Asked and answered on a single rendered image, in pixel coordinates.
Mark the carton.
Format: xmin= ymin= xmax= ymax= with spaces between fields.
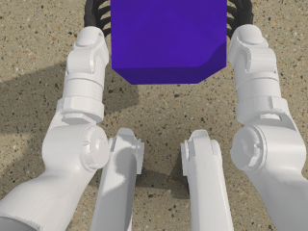
xmin=110 ymin=0 xmax=227 ymax=85

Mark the robot right forearm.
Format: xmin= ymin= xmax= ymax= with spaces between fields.
xmin=227 ymin=24 xmax=307 ymax=155

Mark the right robot upper arm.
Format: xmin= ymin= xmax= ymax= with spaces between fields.
xmin=230 ymin=124 xmax=308 ymax=231

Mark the robot left forearm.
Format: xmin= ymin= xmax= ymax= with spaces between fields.
xmin=41 ymin=26 xmax=111 ymax=156

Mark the left robot upper arm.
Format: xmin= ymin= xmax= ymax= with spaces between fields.
xmin=0 ymin=123 xmax=111 ymax=231

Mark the left robot hand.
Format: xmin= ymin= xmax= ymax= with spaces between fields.
xmin=84 ymin=0 xmax=111 ymax=37

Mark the robot thigh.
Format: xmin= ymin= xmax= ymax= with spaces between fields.
xmin=180 ymin=136 xmax=234 ymax=231
xmin=90 ymin=134 xmax=144 ymax=231

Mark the right robot hand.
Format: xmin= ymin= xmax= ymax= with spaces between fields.
xmin=226 ymin=0 xmax=254 ymax=40

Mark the right robot thigh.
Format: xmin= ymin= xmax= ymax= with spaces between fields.
xmin=180 ymin=136 xmax=234 ymax=231

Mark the left robot thigh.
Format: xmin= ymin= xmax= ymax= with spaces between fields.
xmin=90 ymin=134 xmax=144 ymax=231

